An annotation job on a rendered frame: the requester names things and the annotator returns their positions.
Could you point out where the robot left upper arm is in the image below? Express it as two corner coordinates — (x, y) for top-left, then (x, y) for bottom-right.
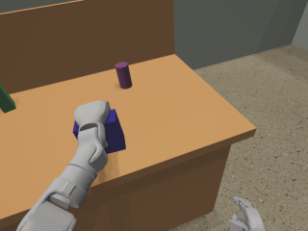
(21, 200), (77, 231)

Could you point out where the sponge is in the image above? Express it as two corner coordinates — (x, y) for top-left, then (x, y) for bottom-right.
(72, 109), (126, 154)

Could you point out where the table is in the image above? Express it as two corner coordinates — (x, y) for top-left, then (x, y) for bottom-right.
(0, 0), (257, 231)

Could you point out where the robot left hand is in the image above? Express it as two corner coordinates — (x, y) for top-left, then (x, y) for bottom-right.
(74, 100), (111, 148)

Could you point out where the left robot forearm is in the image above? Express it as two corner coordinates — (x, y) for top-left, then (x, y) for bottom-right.
(16, 120), (108, 231)

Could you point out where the robot right hand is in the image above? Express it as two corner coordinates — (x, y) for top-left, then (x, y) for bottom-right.
(229, 196), (267, 231)

